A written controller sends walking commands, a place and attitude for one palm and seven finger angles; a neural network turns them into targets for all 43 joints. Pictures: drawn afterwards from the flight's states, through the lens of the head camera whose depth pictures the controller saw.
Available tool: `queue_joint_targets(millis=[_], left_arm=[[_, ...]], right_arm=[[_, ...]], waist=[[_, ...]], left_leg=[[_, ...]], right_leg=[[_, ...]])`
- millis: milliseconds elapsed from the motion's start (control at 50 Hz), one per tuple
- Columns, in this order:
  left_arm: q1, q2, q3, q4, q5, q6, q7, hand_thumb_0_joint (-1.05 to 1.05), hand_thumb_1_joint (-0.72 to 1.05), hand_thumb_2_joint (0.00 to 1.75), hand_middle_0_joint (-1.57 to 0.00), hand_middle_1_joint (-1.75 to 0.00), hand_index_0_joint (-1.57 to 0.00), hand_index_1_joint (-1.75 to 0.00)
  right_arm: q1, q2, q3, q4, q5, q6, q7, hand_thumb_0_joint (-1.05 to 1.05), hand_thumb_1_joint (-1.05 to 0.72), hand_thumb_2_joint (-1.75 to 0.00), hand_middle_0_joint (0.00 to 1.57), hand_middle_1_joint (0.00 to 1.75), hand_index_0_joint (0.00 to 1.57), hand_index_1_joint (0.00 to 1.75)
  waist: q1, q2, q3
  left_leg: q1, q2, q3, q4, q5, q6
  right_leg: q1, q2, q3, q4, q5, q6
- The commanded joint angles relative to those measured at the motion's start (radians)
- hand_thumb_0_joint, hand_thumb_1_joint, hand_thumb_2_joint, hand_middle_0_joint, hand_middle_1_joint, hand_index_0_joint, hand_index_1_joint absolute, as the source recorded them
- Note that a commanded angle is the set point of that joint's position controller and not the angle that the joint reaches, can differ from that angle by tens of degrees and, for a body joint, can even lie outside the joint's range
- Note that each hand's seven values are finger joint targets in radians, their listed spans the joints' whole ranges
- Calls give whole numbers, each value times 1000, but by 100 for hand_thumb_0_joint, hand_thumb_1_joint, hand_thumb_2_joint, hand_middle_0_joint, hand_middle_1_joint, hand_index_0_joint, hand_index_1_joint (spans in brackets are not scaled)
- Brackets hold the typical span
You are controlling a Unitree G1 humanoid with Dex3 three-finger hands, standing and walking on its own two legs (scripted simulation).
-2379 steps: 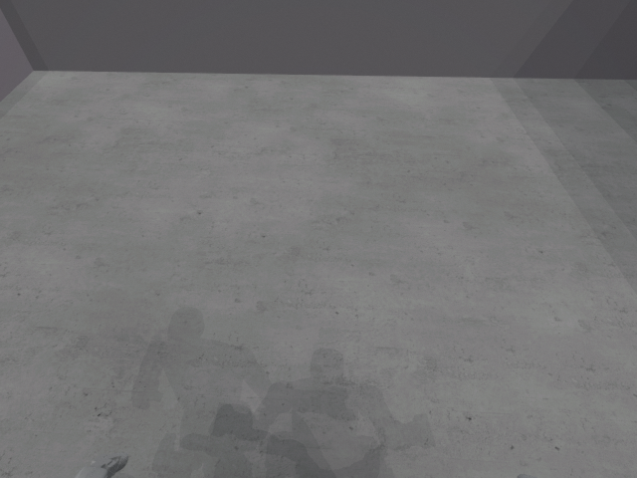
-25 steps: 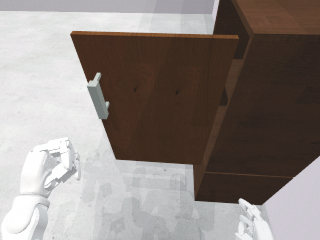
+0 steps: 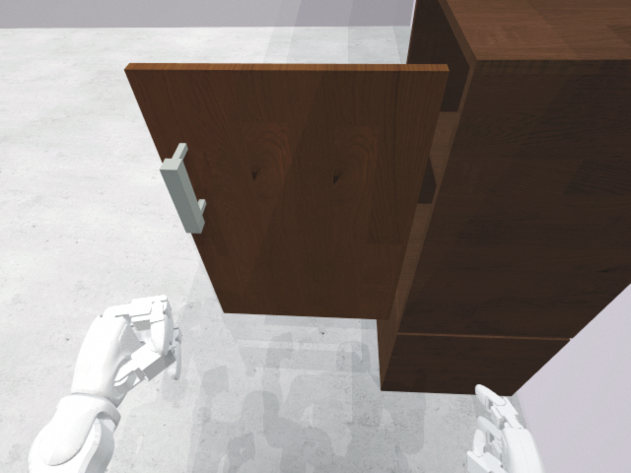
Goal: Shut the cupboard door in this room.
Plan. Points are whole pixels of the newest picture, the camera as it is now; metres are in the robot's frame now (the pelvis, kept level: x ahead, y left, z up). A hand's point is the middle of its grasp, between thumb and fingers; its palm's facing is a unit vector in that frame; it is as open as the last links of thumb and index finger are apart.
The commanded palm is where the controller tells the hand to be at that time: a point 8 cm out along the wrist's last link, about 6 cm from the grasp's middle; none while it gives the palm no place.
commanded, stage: bring the fist close to the handle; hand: left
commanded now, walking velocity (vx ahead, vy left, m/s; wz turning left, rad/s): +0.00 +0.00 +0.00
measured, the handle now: (188, 188) +0.48 +0.23 +0.10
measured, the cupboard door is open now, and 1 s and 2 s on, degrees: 89 89 80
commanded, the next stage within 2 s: push the door shut along its arc in 1.28 s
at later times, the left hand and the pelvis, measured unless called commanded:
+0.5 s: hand (166, 274) +0.31 +0.21 +0.11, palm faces +0.07 -1.00 -0.05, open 3.1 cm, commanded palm +0.29 +0.25 +0.10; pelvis +0.01 +0.01 +0.00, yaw -1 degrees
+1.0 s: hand (197, 230) +0.39 +0.19 +0.10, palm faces +0.04 -1.00 -0.02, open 3.1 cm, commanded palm +0.35 +0.24 +0.10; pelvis +0.00 +0.01 +0.01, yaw -2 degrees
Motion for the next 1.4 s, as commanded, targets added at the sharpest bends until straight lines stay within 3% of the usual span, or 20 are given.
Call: queue_joint_targets(millis=[0, 60, 120, 200, 300, 380, 460, 500, 600, 680, 800, 860, 940, 980, 1000, 1080, 1100, 1180, 1240, 1380], left_arm=[[-334, 175, 172, -218, -30, -167, 74, 0, 90, 90, -130, -150, -130, -150], [-345, 124, 99, -100, -15, -159, 35, 0, 90, 90, -130, -150, -130, -150], [-339, 105, 36, -11, -6, -88, -29, 0, 90, 90, -130, -150, -130, -150], [-387, 184, 128, 2, -23, -28, -29, 0, 90, 90, -130, -150, -130, -150], [-486, 247, 247, -46, -27, -105, 58, 0, 90, 90, -130, -150, -130, -150], [-496, 145, 136, 3, 9, -142, 50, 0, 90, 90, -130, -150, -130, -150], [-528, 106, 57, 80, 9, -91, -6, 0, 90, 90, -130, -150, -130, -150], [-578, 143, 80, 141, 3, -63, -12, 0, 90, 90, -130, -150, -130, -150], [-787, 210, 144, 102, 12, -106, 43, 0, 90, 90, -130, -150, -130, -150], [-879, 169, 106, 185, 45, -151, 84, 0, 90, 90, -130, -150, -130, -150], [-923, 246, 153, 510, 58, -85, 57, 0, 90, 90, -130, -150, -130, -150], [-1071, 245, 153, 508, 48, -92, 46, 0, 90, 90, -130, -150, -130, -150], [-1011, 240, 166, 376, 38, -180, 47, 0, 90, 90, -130, -150, -130, -150], [-953, 196, 135, 355, 40, -210, 45, 0, 90, 90, -130, -150, -130, -150], [-908, 213, 148, 392, 41, -209, 46, 0, 90, 90, -130, -150, -130, -150], [-933, 200, 139, 503, 42, -157, 43, 0, 90, 90, -130, -150, -130, -150], [-948, 249, 175, 517, 43, -147, 48, 0, 90, 90, -130, -150, -130, -150], [-1128, 279, 174, 408, 53, -179, 55, 0, 90, 90, -130, -150, -130, -150], [-1193, 257, 136, 380, 55, -232, 57, 0, 90, 90, -130, -150, -130, -150], [-984, 239, 154, 628, 38, -158, 5, 0, 90, 90, -130, -150, -130, -150]], right_arm=[[-80, -106, -42, -120, -3, -61, -2, 0, -90, -90, 20, 30, 20, 30], [-72, -116, -43, -99, 3, -62, 2, 0, -90, -90, 20, 30, 20, 30], [-54, -129, -51, -107, 14, -58, -2, 0, -90, -90, 20, 30, 20, 30], [-54, -136, -52, -121, 11, -42, -11, 0, -90, -90, 20, 30, 20, 30], [-70, -117, -50, -111, -6, -26, -2, 0, -90, -90, 20, 30, 20, 30], [-59, -113, -53, -94, -3, -17, 17, 0, -90, -90, 20, 30, 20, 30], [-40, -130, -63, -91, 11, -6, 14, 0, -90, -90, 20, 30, 20, 30], [-34, -142, -63, -82, 14, 2, 4, 0, -90, -90, 20, 30, 20, 30], [-53, -135, -60, -72, 3, 12, -6, 0, -90, -90, 20, 30, 20, 30], [-46, -124, -56, -44, -1, 15, 4, 0, -90, -90, 20, 30, 20, 30], [-15, -152, -59, -30, 9, 64, 3, 0, -90, -90, 20, 30, 20, 30], [-11, -147, -59, -39, 9, 76, 2, 0, -90, -90, 20, 30, 20, 30], [6, -137, -71, -61, 1, 70, 17, 0, -90, -90, 20, 30, 20, 30], [14, -133, -76, -60, 1, 68, 28, 0, -90, -90, 20, 30, 20, 30], [25, -140, -79, -56, 0, 72, 30, 0, -90, -90, 20, 30, 20, 30], [15, -151, -76, -48, 12, 97, 26, 0, -90, -90, 20, 30, 20, 30], [17, -157, -79, -45, 13, 102, 20, 0, -90, -90, 20, 30, 20, 30], [-4, -144, -73, -50, 9, 104, 5, 0, -90, -90, 20, 30, 20, 30], [2, -138, -70, -34, 5, 92, 1, 0, -90, -90, 20, 30, 20, 30], [22, -155, -73, -32, 15, 107, 12, 0, -90, -90, 20, 30, 20, 30]], waist=[[-20, -46, -133], [-28, 24, -127], [-28, -6, -147], [-1, -79, -201], [23, -72, -256], [-3, 30, -225], [-30, 11, -186], [-45, -79, -151], [-27, -42, -262], [-37, 32, -268], [-45, -99, -191], [-43, -42, -256], [-14, 3, -413], [-16, 25, -403], [-19, -42, -373], [-50, -87, -183], [-49, -121, -176], [-55, 13, -274], [-73, 51, -328], [-42, -59, -265]], left_leg=[[58, -19, -39, -85, 122, 17], [70, -23, -36, -92, 130, 16], [70, -21, -36, -98, 149, 20], [74, -21, -37, -110, 211, 21], [106, -20, -26, -119, 288, 16], [147, -18, -16, -118, 339, 11], [142, -15, -23, -121, 302, 15], [106, -12, -30, -126, 239, 20], [153, -15, -33, -132, 247, 19], [189, -8, -44, -134, 260, 7], [73, -12, -31, -146, 163, 17], [97, -17, -27, -141, 196, 16], [184, -13, -22, -118, 357, 16], [201, -10, -18, -111, 408, 14], [173, -7, -20, -112, 401, 18], [75, -15, -8, -148, 214, 22], [62, -14, -6, -150, 182, 26], [129, -18, -12, -150, 172, 27], [175, -10, -25, -139, 195, 24], [87, -17, -15, -143, 213, 22]], right_leg=[[26, -11, 106, -152, 100, 39], [16, -11, 98, -142, 144, 32], [37, -15, 102, -148, 189, 36], [104, -17, 94, -145, 268, 40], [150, -12, 84, -116, 366, 37], [92, -2, 63, -96, 412, 26], [58, 0, 61, -121, 376, 29], [51, -1, 65, -144, 314, 35], [84, -4, 73, -133, 298, 28], [38, 2, 59, -114, 289, 18], [50, -8, 81, -158, 229, 29], [65, -9, 87, -146, 272, 25], [140, 0, 82, -106, 432, 19], [122, 6, 75, -96, 465, 19], [133, 7, 73, -101, 464, 23], [46, 2, 80, -153, 322, 34], [60, -4, 91, -169, 280, 39], [65, -1, 104, -165, 249, 27], [53, 8, 94, -143, 265, 23], [77, -1, 88, -145, 327, 29]])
